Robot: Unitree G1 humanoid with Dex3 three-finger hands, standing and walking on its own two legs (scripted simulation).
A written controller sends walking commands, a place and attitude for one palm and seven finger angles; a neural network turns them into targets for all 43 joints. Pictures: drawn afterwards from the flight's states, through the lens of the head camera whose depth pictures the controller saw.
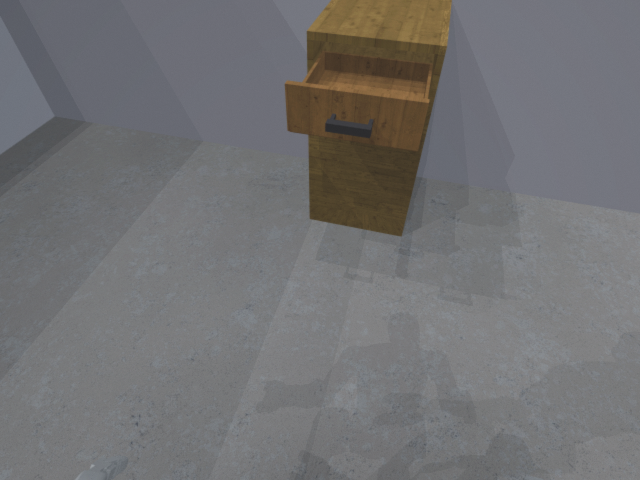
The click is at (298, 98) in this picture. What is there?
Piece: drawer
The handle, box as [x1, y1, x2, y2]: [325, 113, 373, 137]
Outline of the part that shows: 325,123 325,131 369,137 373,119 370,119 367,124 335,120 335,114 332,113 330,118 327,119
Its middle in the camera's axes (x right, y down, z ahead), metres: +0.08 -0.30 +1.01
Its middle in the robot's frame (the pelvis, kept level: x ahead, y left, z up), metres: +0.96 -0.02 -0.06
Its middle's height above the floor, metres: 0.71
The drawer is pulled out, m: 0.29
